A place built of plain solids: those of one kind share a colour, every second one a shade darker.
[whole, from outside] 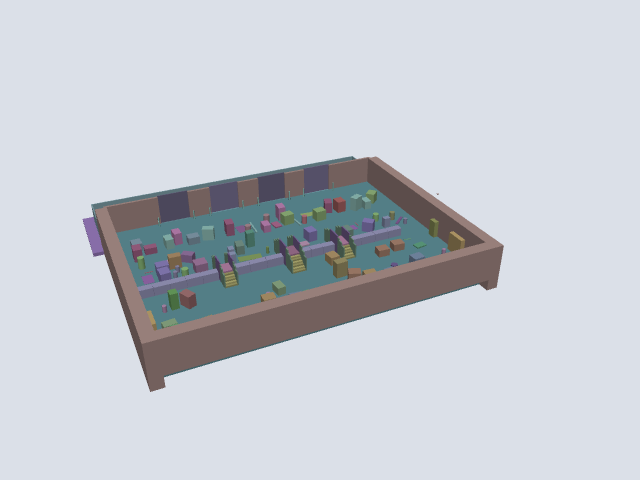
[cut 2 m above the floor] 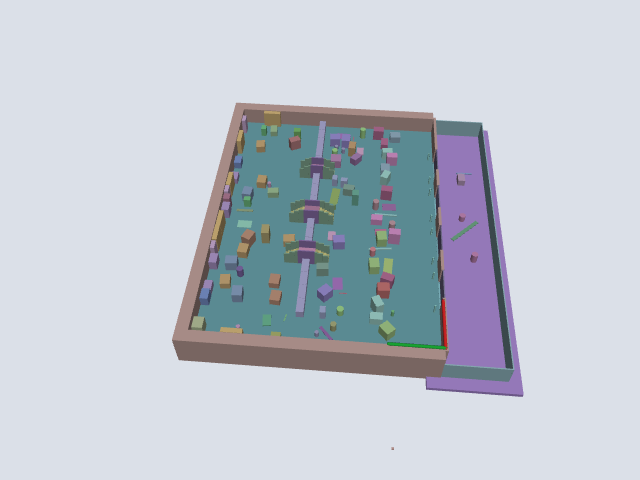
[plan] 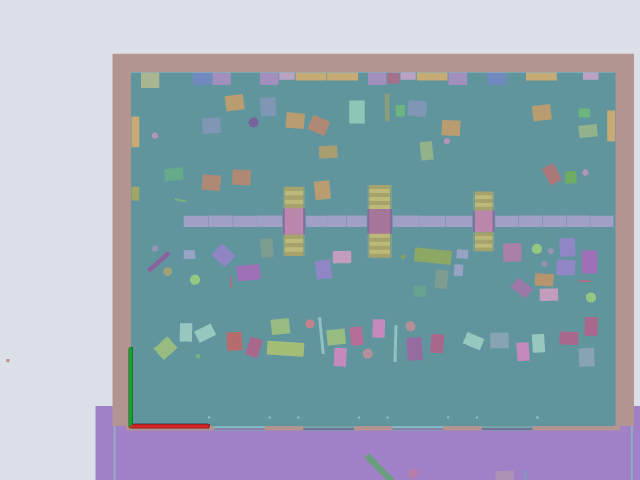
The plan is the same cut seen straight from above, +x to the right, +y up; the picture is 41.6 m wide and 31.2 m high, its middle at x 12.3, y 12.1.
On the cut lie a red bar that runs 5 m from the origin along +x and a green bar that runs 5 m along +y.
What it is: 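A crossover over the packing line; 6 risers of 0.160 m up, a bridge landing 0.96 m over the floor, and as many down on the far side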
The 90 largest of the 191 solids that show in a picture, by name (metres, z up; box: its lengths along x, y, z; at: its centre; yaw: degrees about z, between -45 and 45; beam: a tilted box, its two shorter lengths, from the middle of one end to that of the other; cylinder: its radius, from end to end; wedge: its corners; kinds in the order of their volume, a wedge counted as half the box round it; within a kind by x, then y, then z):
{
 "floor_hall_asphalt_1": {"box": [31.5, 23.0, 1.6], "at": [15.76, 11.51, -0.8]},
 "wall_concrete_1": {"box": [1.2, 24.2, 4.8], "at": [-0.59, 12.11, 0.8]},
 "wall_concrete_2": {"box": [5.7, 0.3, 4.8], "at": [2.56, -0.14, 0.8]},
 "wall_concrete_3": {"box": [2.5, 0.3, 4.8], "at": [9.96, -0.14, 0.8]},
 "wall_concrete_4": {"box": [2.5, 0.3, 4.8], "at": [15.76, -0.14, 0.8]},
 "wall_concrete_5": {"box": [33.9, 1.2, 3.6], "at": [15.76, 23.61, 1.4]},
 "wall_concrete_6": {"box": [2.5, 0.3, 4.8], "at": [21.56, -0.14, 0.8]},
 "wall_concrete_7": {"box": [5.7, 0.3, 4.8], "at": [28.96, -0.14, 0.8]},
 "wall_concrete_8": {"box": [1.2, 24.2, 4.8], "at": [32.11, 12.11, 0.8]},
 "yard_yard_gravel_1": {"box": [36.1, 8.6, 0.4], "at": [15.76, -2.99, -1.4]},
 "bench_line_1": {"box": [1.58, 0.75, 0.9], "at": [4.23, 13.31, 0.45]},
 "bench_line_2": {"box": [1.58, 0.75, 0.9], "at": [5.84, 13.31, 0.45]},
 "bench_line_3": {"box": [1.58, 0.75, 0.89], "at": [7.44, 13.31, 0.45]},
 "bench_line_4": {"box": [1.58, 0.75, 0.89], "at": [9.05, 13.31, 0.44]},
 "bench_line_5": {"box": [1.3, 0.75, 0.9], "at": [12.03, 13.31, 0.45]},
 "bench_line_6": {"box": [1.3, 0.75, 0.92], "at": [13.36, 13.31, 0.46]},
 "bench_line_7": {"box": [1.3, 0.75, 0.91], "at": [14.68, 13.31, 0.46]},
 "bench_line_8": {"box": [1.71, 0.75, 0.91], "at": [17.88, 13.31, 0.46]},
 "bench_line_9": {"box": [1.71, 0.75, 0.91], "at": [19.61, 13.31, 0.46]},
 "bench_line_10": {"box": [1.71, 0.75, 0.91], "at": [21.34, 13.31, 0.45]},
 "bench_line_11": {"box": [1.52, 0.75, 0.9], "at": [24.45, 13.31, 0.45]},
 "bench_line_12": {"box": [1.52, 0.75, 0.91], "at": [25.99, 13.31, 0.46]},
 "bench_line_13": {"box": [1.52, 0.75, 0.89], "at": [27.53, 13.31, 0.45]},
 "bench_line_14": {"box": [1.52, 0.75, 0.9], "at": [29.08, 13.31, 0.45]},
 "bench_line_15": {"box": [1.52, 0.75, 0.91], "at": [30.62, 13.31, 0.46]},
 "fence_metal_1": {"box": [0.12, 6.24, 2.6], "at": [-1.05, -2.99, -0.3]},
 "fence_metal_2": {"box": [33.74, 0.12, 2.6], "at": [15.76, -6.05, -0.3]},
 "fence_metal_3": {"box": [0.12, 6.24, 2.6], "at": [32.57, -2.99, -0.3]},
 "shelf_1": {"box": [0.5, 2.0, 1.96], "at": [0.3, 19.13, 0.98]},
 "shelf_2": {"box": [2.0, 0.5, 2.0], "at": [11.72, 22.72, 1.0]},
 "shelf_3": {"box": [2.0, 0.5, 1.91], "at": [13.78, 22.72, 0.95]},
 "shelf_4": {"box": [2.0, 0.5, 1.9], "at": [19.59, 22.72, 0.95]},
 "shelf_5": {"box": [2.0, 0.5, 1.95], "at": [26.69, 22.72, 0.98]},
 "shelf_6": {"box": [0.5, 2.0, 1.97], "at": [31.22, 19.52, 0.98]},
 "floor_stile_concrete_1": {"box": [1.2, 1.7, 1.36], "at": [10.61, 13.31, 0.28]},
 "floor_stile_concrete_2": {"box": [1.35, 1.6, 1.59], "at": [16.18, 13.31, 0.4]},
 "floor_stile_concrete_3": {"box": [1.15, 1.4, 1.42], "at": [22.94, 13.31, 0.31]},
 "floor_sill_concrete_1": {"box": [3.3, 0.3, 1.6], "at": [7.06, -0.14, -0.8]},
 "floor_sill_concrete_2": {"box": [3.3, 0.3, 1.6], "at": [12.86, -0.14, -0.8]},
 "floor_sill_concrete_3": {"box": [3.3, 0.3, 1.6], "at": [18.66, -0.14, -0.8]},
 "floor_sill_concrete_4": {"box": [3.3, 0.3, 1.6], "at": [24.46, -0.14, -0.8]},
 "ibc_fore_1": {"box": [1.2, 1.0, 1.16], "at": [6.03, 11.1, 0.58], "yaw": -43.4},
 "ibc_fore_2": {"box": [1.0, 1.2, 1.16], "at": [12.53, 10.18, 0.58], "yaw": 6.5},
 "ibc_fore_3": {"box": [1.2, 1.0, 1.16], "at": [28.28, 10.31, 0.58], "yaw": -0.9},
 "ibc_fore_4": {"box": [1.0, 1.2, 1.16], "at": [28.38, 11.62, 0.58], "yaw": 3.9},
 "stillage_store_1": {"box": [1.2, 1.0, 0.79], "at": [6.75, 21.02, 0.4], "yaw": 6.7},
 "stillage_store_2": {"box": [1.2, 1.0, 0.95], "at": [10.69, 19.86, 0.47], "yaw": -4.8},
 "stillage_store_3": {"box": [1.0, 1.2, 0.87], "at": [12.46, 15.34, 0.43], "yaw": 5.7},
 "stillage_store_4": {"box": [1.2, 1.0, 0.89], "at": [20.82, 19.38, 0.44], "yaw": -2.5},
 "stillage_store_5": {"box": [1.2, 1.0, 0.87], "at": [26.72, 20.37, 0.43], "yaw": 6.3},
 "shutter_metal_1": {"box": [3.3, 0.12, 3.3], "at": [7.06, -0.19, 1.65]},
 "shutter_metal_2": {"box": [3.3, 0.12, 3.3], "at": [12.86, -0.19, 1.65]},
 "shutter_metal_3": {"box": [3.3, 0.12, 3.3], "at": [18.66, -0.19, 1.65]},
 "shutter_metal_4": {"box": [3.3, 0.12, 3.3], "at": [24.46, -0.19, 1.65]},
 "load_bales_hall_1": {"box": [0.8, 1.2, 0.94], "at": [3.59, 6.09, 0.47], "yaw": -0.6},
 "load_bales_hall_2": {"box": [1.2, 0.8, 1.58], "at": [4.84, 6.04, 0.79], "yaw": 26.4},
 "load_bales_hall_3": {"box": [1.2, 0.8, 1.32], "at": [22.28, 5.52, 0.66], "yaw": -22.8},
 "load_bales_hall_4": {"box": [0.8, 1.2, 1.1], "at": [26.5, 5.38, 0.55], "yaw": 3.4},
 "ibc_hall_1": {"box": [1.2, 1.0, 1.16], "at": [2.26, 5.06, 0.58], "yaw": 42.2},
 "ibc_hall_2": {"box": [1.2, 1.0, 1.16], "at": [9.73, 6.47, 0.58], "yaw": 5.9},
 "ibc_hall_3": {"box": [1.2, 1.0, 1.16], "at": [13.35, 5.79, 0.58], "yaw": 6.4},
 "ibc_store_1": {"box": [1.2, 1.0, 1.16], "at": [5.24, 19.53, 0.58], "yaw": 3.5},
 "ibc_store_2": {"box": [1.0, 1.2, 1.16], "at": [8.94, 20.75, 0.58], "yaw": 4.1},
 "ibc_store_3": {"box": [1.2, 1.0, 1.16], "at": [18.62, 20.65, 0.58], "yaw": -5.3},
 "load_sacks_hall_1": {"box": [0.84, 1.22, 1.26], "at": [8.01, 5.12, 0.63], "yaw": -18.6},
 "load_sacks_hall_2": {"box": [0.84, 1.22, 1.43], "at": [19.92, 5.37, 0.71], "yaw": -4.7},
 "load_sacks_hall_3": {"box": [0.84, 1.22, 1.35], "at": [29.92, 6.48, 0.67], "yaw": -1.4},
 "load_crate_store_1": {"box": [1.2, 1.0, 0.78], "at": [5.23, 15.83, 0.39], "yaw": -4.5},
 "load_crate_store_2": {"box": [1.2, 1.0, 0.77], "at": [7.2, 16.17, 0.38], "yaw": -2.7},
 "load_crate_store_3": {"box": [1.2, 1.0, 1.31], "at": [12.23, 19.55, 0.66], "yaw": -23.4},
 "load_cartons_hall_1": {"box": [0.8, 1.2, 1.58], "at": [13.62, 4.48, 0.79], "yaw": -2.9},
 "load_cartons_hall_2": {"box": [0.8, 1.2, 1.31], "at": [25.5, 4.84, 0.66], "yaw": 3.6},
 "load_cartons_1": {"box": [1.2, 0.8, 1.15], "at": [9.0, 22.57, 0.57]},
 "load_cartons_2": {"box": [1.2, 0.8, 1.3], "at": [16.01, 22.57, 0.65]},
 "load_cartons_fore_1": {"box": [0.8, 1.2, 1.17], "at": [8.86, 11.58, 0.59], "yaw": 4.9},
 "load_cartons_fore_2": {"box": [0.8, 1.2, 1.01], "at": [20.2, 9.55, 0.5], "yaw": -6.4},
 "stillage_hall_1": {"box": [1.2, 1.0, 0.8], "at": [23.97, 5.57, 0.4], "yaw": -0.2},
 "stillage_hall_2": {"box": [1.0, 1.2, 0.85], "at": [29.63, 4.47, 0.43], "yaw": 2.8},
 "cabinet_1": {"box": [1.0, 0.45, 1.9], "at": [18.03, 22.75, 0.95]},
 "cabinet_2": {"box": [1.0, 0.45, 1.95], "at": [29.9, 22.75, 0.97]},
 "load_crate_1": {"box": [1.2, 1.0, 1.38], "at": [1.26, 22.47, 0.69]},
 "load_crate_hall_1": {"box": [1.0, 1.2, 1.31], "at": [6.74, 5.51, 0.66], "yaw": 3.2},
 "load_bales_store_1": {"box": [1.2, 0.8, 1.64], "at": [12.83, 17.82, 0.82], "yaw": 3.3},
 "load_drums_fore_1": {"box": [1.2, 1.2, 1.05], "at": [24.8, 11.29, 0.52], "yaw": 1.0},
 "load_sacks_store_1": {"box": [0.84, 1.22, 1.29], "at": [27.38, 16.37, 0.65], "yaw": 26.9},
 "load_bales_fore_1": {"box": [1.2, 0.8, 1.32], "at": [26.87, 9.51, 0.66], "yaw": -3.6},
 "pallets_1": {"box": [1.2, 0.8, 1.12], "at": [4.65, 22.57, 0.56]},
 "cage_1": {"box": [0.8, 0.72, 1.68], "at": [17.07, 22.61, 0.84]},
 "cage_fore_1": {"box": [0.8, 0.72, 1.67], "at": [18.79, 8.77, 0.83], "yaw": 0.8},
 "cage_store_1": {"box": [0.72, 0.8, 1.67], "at": [28.6, 16.17, 0.83], "yaw": 2.9}
}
